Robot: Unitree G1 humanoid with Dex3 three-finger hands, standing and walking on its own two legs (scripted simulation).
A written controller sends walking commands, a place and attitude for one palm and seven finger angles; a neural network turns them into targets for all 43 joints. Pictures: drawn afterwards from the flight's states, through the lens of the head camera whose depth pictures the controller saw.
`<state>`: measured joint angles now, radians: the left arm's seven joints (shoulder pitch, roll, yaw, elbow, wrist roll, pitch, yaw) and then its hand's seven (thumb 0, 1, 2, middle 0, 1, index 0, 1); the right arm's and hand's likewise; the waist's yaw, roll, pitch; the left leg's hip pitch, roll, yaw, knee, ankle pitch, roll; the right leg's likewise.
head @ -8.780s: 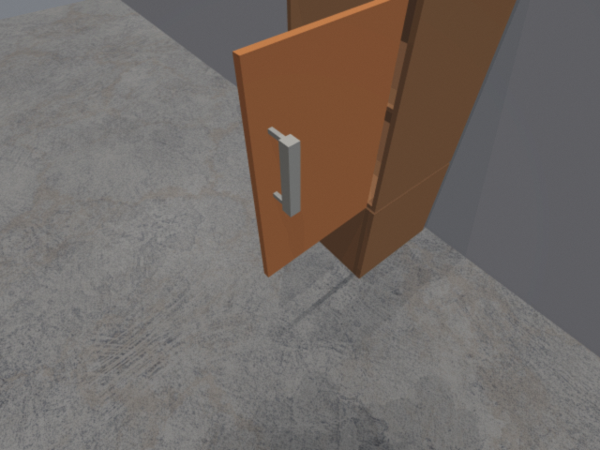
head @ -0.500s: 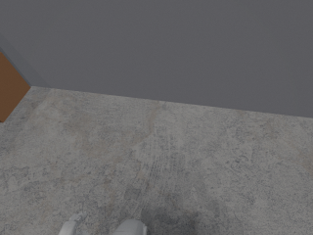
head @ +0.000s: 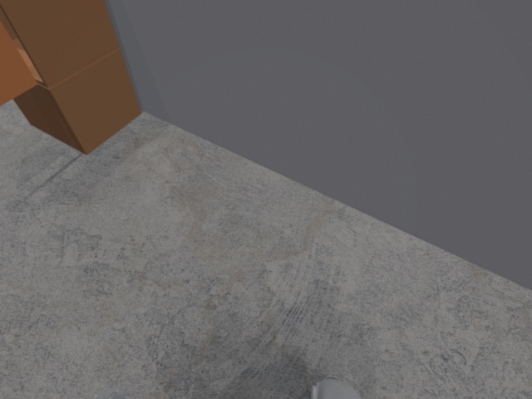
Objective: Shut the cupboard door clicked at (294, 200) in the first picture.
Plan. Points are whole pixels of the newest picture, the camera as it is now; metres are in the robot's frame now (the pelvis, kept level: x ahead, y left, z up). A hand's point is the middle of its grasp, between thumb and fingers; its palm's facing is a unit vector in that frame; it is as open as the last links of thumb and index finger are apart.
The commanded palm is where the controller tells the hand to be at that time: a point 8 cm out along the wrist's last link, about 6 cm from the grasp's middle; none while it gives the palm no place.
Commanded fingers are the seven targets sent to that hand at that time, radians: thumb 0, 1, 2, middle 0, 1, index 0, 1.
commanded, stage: walk to a spot facing it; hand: left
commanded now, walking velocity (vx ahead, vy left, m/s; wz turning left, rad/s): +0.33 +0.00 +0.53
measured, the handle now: out of the picture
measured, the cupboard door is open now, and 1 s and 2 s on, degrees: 92 92 92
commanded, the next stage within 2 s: turn to face it in 1.64 s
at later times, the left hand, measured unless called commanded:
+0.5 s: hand out of the picture +0.09 +0.16 -0.18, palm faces +0.36 -0.91 -0.21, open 7.3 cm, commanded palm none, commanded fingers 0.00 0.90 0.90 -0.20 -0.30 -0.20 -0.30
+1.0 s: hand (156, 231) +0.45 +0.27 -0.16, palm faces +0.36 -0.91 -0.19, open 7.4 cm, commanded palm none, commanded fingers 0.00 0.90 0.90 -0.20 -0.30 -0.20 -0.30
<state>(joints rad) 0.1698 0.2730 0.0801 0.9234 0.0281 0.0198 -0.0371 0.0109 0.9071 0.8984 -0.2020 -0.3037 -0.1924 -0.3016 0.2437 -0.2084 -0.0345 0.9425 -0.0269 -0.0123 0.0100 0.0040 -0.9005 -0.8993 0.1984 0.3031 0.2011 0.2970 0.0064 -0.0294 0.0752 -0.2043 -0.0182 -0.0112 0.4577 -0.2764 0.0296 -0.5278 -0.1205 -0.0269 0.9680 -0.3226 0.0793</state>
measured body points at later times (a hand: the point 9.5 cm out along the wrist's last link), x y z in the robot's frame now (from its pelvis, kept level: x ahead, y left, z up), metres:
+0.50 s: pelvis +0.18 -0.01 +0.00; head +0.23 +0.02 +0.44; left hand +0.08 +0.21 -0.16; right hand +0.40 -0.21 -0.13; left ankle +0.25 +0.13 -0.71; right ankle +0.12 -0.16 -0.74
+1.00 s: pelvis +0.40 +0.05 -0.01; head +0.42 +0.06 +0.44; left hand +0.43 +0.32 -0.14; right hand +0.44 -0.19 -0.17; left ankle +0.27 +0.13 -0.74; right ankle +0.51 -0.02 -0.74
